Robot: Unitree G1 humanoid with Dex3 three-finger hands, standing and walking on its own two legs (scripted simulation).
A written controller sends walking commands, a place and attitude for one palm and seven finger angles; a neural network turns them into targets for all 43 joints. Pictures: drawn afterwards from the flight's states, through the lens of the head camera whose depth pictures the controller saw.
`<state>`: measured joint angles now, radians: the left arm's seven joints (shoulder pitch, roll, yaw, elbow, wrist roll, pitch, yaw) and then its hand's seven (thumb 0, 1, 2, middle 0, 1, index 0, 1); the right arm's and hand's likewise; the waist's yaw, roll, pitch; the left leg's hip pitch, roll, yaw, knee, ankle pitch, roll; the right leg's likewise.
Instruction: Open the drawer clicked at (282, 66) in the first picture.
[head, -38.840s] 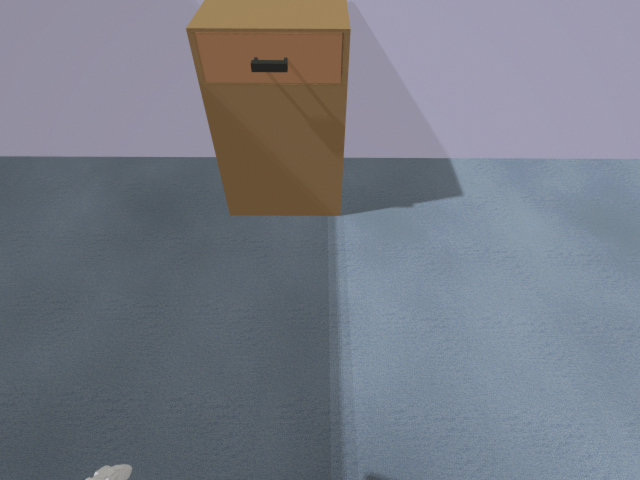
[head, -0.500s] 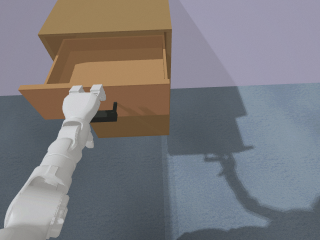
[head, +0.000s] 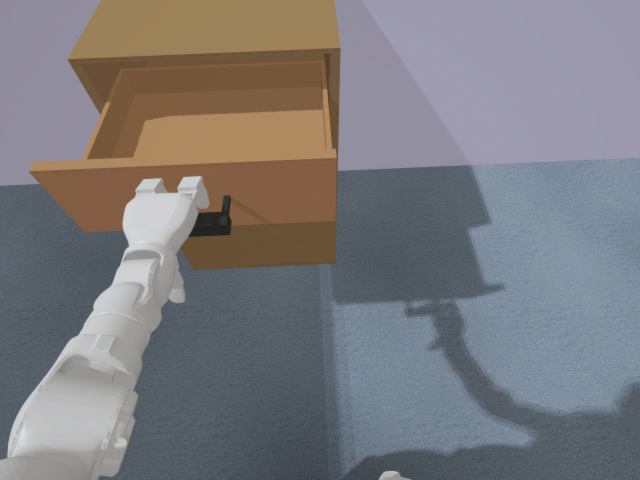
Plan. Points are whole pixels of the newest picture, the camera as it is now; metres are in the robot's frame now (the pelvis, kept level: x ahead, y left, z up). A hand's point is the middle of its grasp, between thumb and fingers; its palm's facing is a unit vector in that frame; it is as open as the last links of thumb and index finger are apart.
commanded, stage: lower the fingers behind the handle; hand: left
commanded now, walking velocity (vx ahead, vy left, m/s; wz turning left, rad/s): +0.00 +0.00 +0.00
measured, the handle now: (195, 213) +0.52 +0.20 -0.03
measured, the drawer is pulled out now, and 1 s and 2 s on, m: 0.28 0.25 0.25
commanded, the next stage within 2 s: lift the fingers back up to retry in 1.30 s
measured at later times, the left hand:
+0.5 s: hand (179, 243) +0.45 +0.21 -0.01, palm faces -0.01 +0.01 -1.00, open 13.8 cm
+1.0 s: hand (182, 239) +0.46 +0.21 -0.02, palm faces +0.01 +0.03 -1.00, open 14.3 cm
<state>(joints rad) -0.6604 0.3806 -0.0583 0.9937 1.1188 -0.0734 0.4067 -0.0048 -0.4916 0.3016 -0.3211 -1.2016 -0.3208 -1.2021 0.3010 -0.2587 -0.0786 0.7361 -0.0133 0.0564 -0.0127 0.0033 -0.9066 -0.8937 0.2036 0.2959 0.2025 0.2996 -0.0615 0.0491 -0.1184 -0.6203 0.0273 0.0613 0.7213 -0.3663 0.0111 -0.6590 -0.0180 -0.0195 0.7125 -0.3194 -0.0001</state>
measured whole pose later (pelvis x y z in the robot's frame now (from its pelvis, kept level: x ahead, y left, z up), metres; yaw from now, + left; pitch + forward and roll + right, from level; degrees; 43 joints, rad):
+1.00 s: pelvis -0.03 +0.01 -0.04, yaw +0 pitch +22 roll -1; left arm -0.84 0.40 -0.10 1.09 1.12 0.01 0.46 0.00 -0.49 0.30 -0.24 -1.25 -0.21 -1.22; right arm 0.32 -0.27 -0.05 0.72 -0.01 0.05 -0.02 0.00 -0.91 -0.89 0.20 0.30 0.20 0.30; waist -0.09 0.04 -0.16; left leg -0.91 0.03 0.05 0.97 -0.43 0.03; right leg -0.94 -0.02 -0.02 0.93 -0.37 0.01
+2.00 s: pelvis +0.01 +0.01 +0.00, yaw +0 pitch +15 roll -1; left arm -0.62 0.37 -0.10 0.85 1.08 -0.01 0.38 -0.01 -0.49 0.30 -0.31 -1.20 -0.32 -1.20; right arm 0.31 -0.25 -0.08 0.73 0.00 0.08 -0.01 0.00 -0.91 -0.89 0.20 0.30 0.20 0.30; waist -0.04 0.07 -0.12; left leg -0.62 0.02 0.05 0.76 -0.40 0.02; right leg -0.64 -0.02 -0.03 0.71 -0.34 0.02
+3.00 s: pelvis +0.00 +0.01 +0.00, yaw +0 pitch +13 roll +0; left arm -0.65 0.40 -0.07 0.95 1.10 -0.07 0.36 -0.01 -0.49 0.30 -0.32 -1.20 -0.32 -1.20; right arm 0.30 -0.25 -0.07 0.74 0.00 0.05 -0.02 0.00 -0.91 -0.89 0.20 0.30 0.20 0.30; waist -0.05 0.05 -0.11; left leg -0.57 0.02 0.06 0.69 -0.35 0.02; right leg -0.60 -0.02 -0.01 0.67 -0.30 0.01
